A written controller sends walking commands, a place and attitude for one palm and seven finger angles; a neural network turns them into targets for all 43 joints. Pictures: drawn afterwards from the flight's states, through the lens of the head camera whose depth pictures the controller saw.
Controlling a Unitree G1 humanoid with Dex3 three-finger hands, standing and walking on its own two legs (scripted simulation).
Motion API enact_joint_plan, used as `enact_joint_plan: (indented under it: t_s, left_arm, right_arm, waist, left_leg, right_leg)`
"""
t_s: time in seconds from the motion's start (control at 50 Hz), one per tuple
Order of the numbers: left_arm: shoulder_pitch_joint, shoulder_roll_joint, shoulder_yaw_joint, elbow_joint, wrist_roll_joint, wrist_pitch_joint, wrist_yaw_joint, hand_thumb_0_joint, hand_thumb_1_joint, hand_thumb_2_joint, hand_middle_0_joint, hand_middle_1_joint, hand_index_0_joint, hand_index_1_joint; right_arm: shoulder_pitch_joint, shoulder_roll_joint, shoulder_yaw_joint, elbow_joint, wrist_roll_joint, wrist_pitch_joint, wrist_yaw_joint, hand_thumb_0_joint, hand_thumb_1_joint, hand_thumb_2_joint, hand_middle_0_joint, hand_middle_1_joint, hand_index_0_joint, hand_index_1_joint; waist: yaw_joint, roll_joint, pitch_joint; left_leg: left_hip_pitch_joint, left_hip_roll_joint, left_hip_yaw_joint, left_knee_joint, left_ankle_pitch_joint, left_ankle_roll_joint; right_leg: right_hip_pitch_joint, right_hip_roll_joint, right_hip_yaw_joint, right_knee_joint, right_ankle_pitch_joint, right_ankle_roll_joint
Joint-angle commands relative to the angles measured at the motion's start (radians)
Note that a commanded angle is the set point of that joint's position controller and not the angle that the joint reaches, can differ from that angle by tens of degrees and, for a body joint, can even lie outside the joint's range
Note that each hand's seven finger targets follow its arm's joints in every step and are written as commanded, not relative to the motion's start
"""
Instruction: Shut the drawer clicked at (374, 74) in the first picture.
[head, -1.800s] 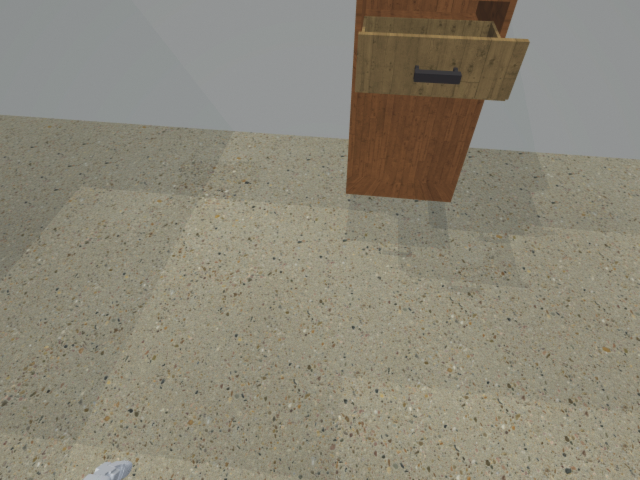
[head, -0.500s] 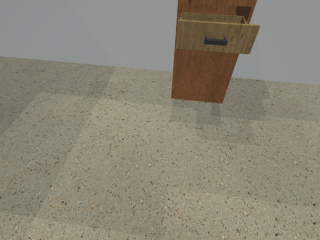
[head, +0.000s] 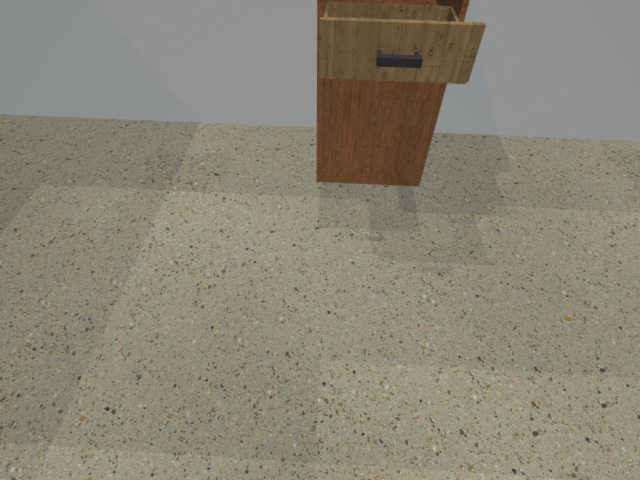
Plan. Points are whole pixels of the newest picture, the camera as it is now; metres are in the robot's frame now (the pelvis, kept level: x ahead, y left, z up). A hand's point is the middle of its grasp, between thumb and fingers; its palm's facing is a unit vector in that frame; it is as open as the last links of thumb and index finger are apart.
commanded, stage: walk to a spot facing it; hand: left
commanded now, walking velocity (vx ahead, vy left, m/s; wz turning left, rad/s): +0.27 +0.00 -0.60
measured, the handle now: (398, 57) +1.16 -0.13 -0.01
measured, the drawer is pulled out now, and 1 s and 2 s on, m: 0.30 0.30 0.30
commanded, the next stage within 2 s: turn to face it in 1.84 s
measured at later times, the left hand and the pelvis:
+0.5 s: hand out of the picture +0.06 +0.19 -0.15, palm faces -0.12 -0.97 -0.21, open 7.4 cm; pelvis +0.07 +0.00 +0.01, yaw -14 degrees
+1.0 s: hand (314, 284) +0.48 +0.05 -0.15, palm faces -0.59 -0.78 -0.20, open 7.4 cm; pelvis +0.24 -0.03 +0.00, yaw -34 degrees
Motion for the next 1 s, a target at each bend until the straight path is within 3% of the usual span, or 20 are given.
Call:
enact_joint_plan:
  t_s: [0.0,0.04,0.06,0.08,0.1,0.12,0.16,0.24,0.44,0.52,0.54,0.56,0.58,0.6,0.64,0.68,0.72,0.84,0.92,0.98]
  left_arm:
    - [0.057,0.079,0.043,-0.099,0.005,-0.009,-0.012,0.000,0.900,0.900,-0.200,-0.300,-0.200,-0.300]
    - [0.124,0.063,0.054,-0.094,0.010,-0.015,-0.025,0.000,0.900,0.900,-0.200,-0.300,-0.200,-0.300]
    - [0.212,0.070,0.061,-0.071,0.015,-0.025,-0.026,0.000,0.900,0.900,-0.200,-0.300,-0.200,-0.300]
    - [0.263,0.176,0.080,-0.067,0.026,-0.045,-0.011,0.000,0.900,0.900,-0.200,-0.300,-0.200,-0.300]
    - [0.297,0.198,0.084,-0.077,0.006,-0.051,0.004,0.000,0.900,0.900,-0.200,-0.300,-0.200,-0.300]
    - [0.253,0.183,0.081,-0.088,0.004,-0.060,0.011,0.000,0.900,0.900,-0.200,-0.300,-0.200,-0.300]
    - [0.150,0.124,0.069,-0.117,0.005,-0.078,0.007,0.000,0.900,0.900,-0.200,-0.300,-0.200,-0.300]
    - [0.190,0.089,0.072,-0.098,0.002,-0.101,0.002,0.000,0.900,0.900,-0.200,-0.300,-0.200,-0.300]
    - [0.271,0.077,0.082,-0.060,0.013,-0.101,0.007,0.000,0.900,0.900,-0.200,-0.300,-0.200,-0.300]
    - [0.183,0.094,0.092,-0.082,0.008,-0.092,0.007,0.000,0.900,0.900,-0.200,-0.300,-0.200,-0.300]
    - [0.160,0.067,0.091,-0.094,0.004,-0.092,0.002,0.000,0.900,0.900,-0.200,-0.300,-0.200,-0.300]
    - [0.170,0.010,0.086,-0.111,-0.007,-0.089,-0.011,0.000,0.900,0.900,-0.200,-0.300,-0.200,-0.300]
    - [0.146,-0.008,0.079,-0.137,-0.002,-0.099,-0.019,0.000,0.900,0.900,-0.200,-0.300,-0.200,-0.300]
    - [0.092,0.013,0.085,-0.147,0.006,-0.101,-0.023,0.000,0.900,0.900,-0.200,-0.300,-0.200,-0.300]
    - [0.051,0.010,0.091,-0.126,0.018,-0.084,-0.040,0.000,0.900,0.900,-0.200,-0.300,-0.200,-0.300]
    - [0.081,-0.015,0.085,-0.113,0.022,-0.064,-0.054,0.000,0.900,0.900,-0.200,-0.300,-0.200,-0.300]
    - [0.068,-0.034,0.080,-0.117,0.022,-0.050,-0.057,0.000,0.900,0.900,-0.200,-0.300,-0.200,-0.300]
    - [-0.112,-0.065,0.056,-0.169,0.024,-0.037,-0.062,0.000,0.900,0.900,-0.200,-0.300,-0.200,-0.300]
    - [-0.255,-0.078,0.042,-0.192,0.017,-0.047,-0.064,0.000,0.900,0.900,-0.200,-0.300,-0.200,-0.300]
    - [-0.242,-0.058,0.043,-0.181,0.017,-0.056,-0.057,0.000,0.900,0.900,-0.200,-0.300,-0.200,-0.300]
  right_arm:
    - [0.018,-0.199,-0.068,-0.088,-0.006,-0.015,-0.008,0.000,-0.900,-0.900,0.200,0.300,0.200,0.300]
    - [-0.025,-0.192,-0.070,-0.108,-0.011,-0.013,-0.003,0.000,-0.900,-0.900,0.200,0.300,0.200,0.300]
    - [-0.046,-0.170,-0.068,-0.117,-0.010,-0.007,0.002,0.000,-0.900,-0.900,0.200,0.300,0.200,0.300]
    - [-0.041,-0.084,-0.052,-0.148,0.001,0.001,0.011,0.000,-0.900,-0.900,0.200,0.300,0.200,0.300]
    - [-0.127,-0.100,-0.050,-0.195,-0.006,-0.006,0.014,0.000,-0.900,-0.900,0.200,0.300,0.200,0.300]
    - [-0.142,-0.107,-0.056,-0.195,-0.004,-0.012,0.016,0.000,-0.900,-0.900,0.200,0.300,0.200,0.300]
    - [-0.041,-0.100,-0.064,-0.155,-0.012,-0.026,0.027,0.000,-0.900,-0.900,0.200,0.300,0.200,0.300]
    - [0.006,-0.051,-0.067,-0.136,-0.013,-0.028,0.031,0.000,-0.900,-0.900,0.200,0.300,0.200,0.300]
    - [-0.108,-0.012,-0.059,-0.210,-0.003,-0.059,0.030,0.000,-0.900,-0.900,0.200,0.300,0.200,0.300]
    - [0.022,-0.024,-0.060,-0.177,0.005,-0.080,0.016,0.000,-0.900,-0.900,0.200,0.300,0.200,0.300]
    - [0.139,-0.067,-0.069,-0.138,0.004,-0.087,0.001,0.000,-0.900,-0.900,0.200,0.300,0.200,0.300]
    - [0.278,-0.180,-0.095,-0.104,-0.009,-0.092,-0.011,0.000,-0.900,-0.900,0.200,0.300,0.200,0.300]
    - [0.358,-0.235,-0.100,-0.102,-0.008,-0.082,-0.009,0.000,-0.900,-0.900,0.200,0.300,0.200,0.300]
    - [0.310,-0.191,-0.092,-0.114,-0.014,-0.080,-0.006,0.000,-0.900,-0.900,0.200,0.300,0.200,0.300]
    - [0.214,-0.079,-0.060,-0.117,-0.013,-0.086,-0.005,0.000,-0.900,-0.900,0.200,0.300,0.200,0.300]
    - [0.179,-0.035,-0.045,-0.111,-0.008,-0.101,-0.009,0.000,-0.900,-0.900,0.200,0.300,0.200,0.300]
    - [0.214,-0.029,-0.043,-0.092,-0.007,-0.112,-0.013,0.000,-0.900,-0.900,0.200,0.300,0.200,0.300]
    - [0.331,-0.023,-0.041,-0.022,-0.007,-0.117,-0.013,0.000,-0.900,-0.900,0.200,0.300,0.200,0.300]
    - [0.394,-0.029,-0.039,0.019,-0.018,-0.105,-0.011,0.000,-0.900,-0.900,0.200,0.300,0.200,0.300]
    - [0.410,-0.051,-0.045,0.039,-0.019,-0.098,-0.009,0.000,-0.900,-0.900,0.200,0.300,0.200,0.300]
  waist:
    - [-0.001,0.205,-0.088]
    - [0.046,0.158,-0.063]
    - [0.089,0.055,-0.049]
    - [0.101,-0.313,-0.017]
    - [0.129,-0.332,0.067]
    - [0.091,-0.211,0.117]
    - [0.005,-0.069,0.054]
    - [-0.003,-0.082,-0.012]
    - [0.052,-0.128,-0.025]
    - [-0.018,-0.112,-0.055]
    - [-0.065,-0.040,-0.100]
    - [-0.118,0.218,-0.188]
    - [-0.125,0.298,-0.169]
    - [-0.120,0.191,-0.088]
    - [-0.059,0.166,0.052]
    - [-0.013,0.165,0.049]
    - [-0.008,0.147,0.035]
    - [-0.043,0.123,0.079]
    - [-0.087,0.127,0.109]
    - [-0.069,0.154,0.058]
  left_leg:
    - [0.009,0.324,-0.189,-0.171,0.058,0.165]
    - [-0.123,0.298,-0.131,-0.086,-0.139,0.129]
    - [-0.229,0.214,-0.051,0.090,-0.254,0.073]
    - [-0.466,0.046,0.078,0.445,-0.400,-0.020]
    - [-0.534,0.010,-0.034,0.590,-0.353,-0.017]
    - [-0.531,0.034,-0.116,0.653,-0.239,-0.009]
    - [-0.470,0.069,-0.119,0.624,-0.077,-0.019]
    - [-0.423,0.062,-0.081,0.561,0.025,-0.040]
    - [-0.382,0.021,-0.064,0.270,-0.033,-0.039]
    - [-0.008,-0.020,-0.042,-0.012,0.012,-0.023]
    - [0.231,0.024,-0.079,-0.096,0.012,-0.004]
    - [0.460,0.282,-0.381,-0.172,-0.176,0.067]
    - [0.427,0.476,-0.593,-0.268,-0.262,0.153]
    - [0.293,0.491,-0.615,-0.314,-0.338,0.196]
    - [0.096,0.377,-0.410,-0.347,-0.277,0.141]
    - [0.044,0.312,-0.219,-0.331,-0.076,0.111]
    - [0.072,0.295,-0.120,-0.319,0.087,0.119]
    - [0.193,0.282,0.027,-0.300,0.360,0.126]
    - [0.198,0.283,0.105,-0.274,0.477,0.120]
    - [0.259,0.304,0.148,-0.160,0.781,0.110]
  right_leg:
    - [-0.060,-0.029,-0.090,0.246,-0.214,0.019]
    - [0.083,-0.051,-0.099,0.117,-0.185,0.011]
    - [0.187,-0.048,-0.072,-0.034,-0.142,-0.001]
    - [0.246,-0.270,0.361,-0.297,-0.340,-0.097]
    - [0.105,-0.369,0.631,-0.476,-0.396,-0.163]
    - [0.046,-0.356,0.659,-0.502,-0.435,-0.184]
    - [0.069,-0.285,0.460,-0.429,-0.324,-0.185]
    - [0.107,-0.213,0.305,-0.392,-0.126,-0.170]
    - [0.199,-0.205,0.359,-0.326,0.026,-0.189]
    - [0.015,-0.145,0.320,-0.181,0.102,-0.143]
    - [-0.124,-0.078,0.263,-0.052,0.104,-0.108]
    - [-0.334,0.043,0.127,0.222,-0.110,-0.058]
    - [-0.441,0.045,-0.022,0.466,-0.312,-0.013]
    - [-0.471,-0.014,-0.027,0.589,-0.292,-0.010]
    - [-0.463,-0.093,-0.037,0.668,-0.123,-0.001]
    - [-0.406,-0.119,-0.060,0.649,-0.025,0.014]
    - [-0.417,-0.128,-0.070,0.638,0.030,0.028]
    - [-0.500,-0.139,-0.144,0.443,0.133,0.037]
    - [-0.383,-0.105,-0.206,0.201,0.123,0.007]
    - [-0.258,-0.053,-0.246,0.112,0.053,-0.042]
